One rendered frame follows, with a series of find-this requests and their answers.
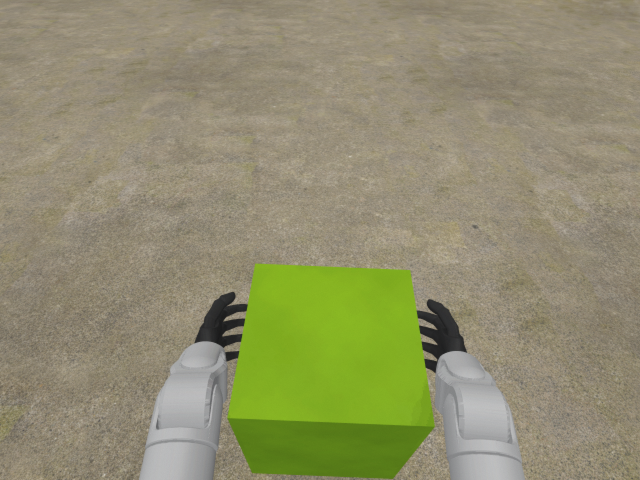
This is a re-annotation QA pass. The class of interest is robot right forearm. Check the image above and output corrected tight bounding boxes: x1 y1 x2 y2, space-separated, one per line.
435 351 525 480

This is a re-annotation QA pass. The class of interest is carton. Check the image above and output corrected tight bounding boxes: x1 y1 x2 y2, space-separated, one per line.
227 264 435 479

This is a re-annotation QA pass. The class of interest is left robot hand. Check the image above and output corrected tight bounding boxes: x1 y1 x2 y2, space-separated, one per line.
195 292 248 362

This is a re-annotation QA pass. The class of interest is robot left forearm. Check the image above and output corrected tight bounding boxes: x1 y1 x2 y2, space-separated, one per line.
139 341 227 480

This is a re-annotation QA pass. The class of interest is right robot hand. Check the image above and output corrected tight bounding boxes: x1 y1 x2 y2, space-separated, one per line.
417 299 467 373

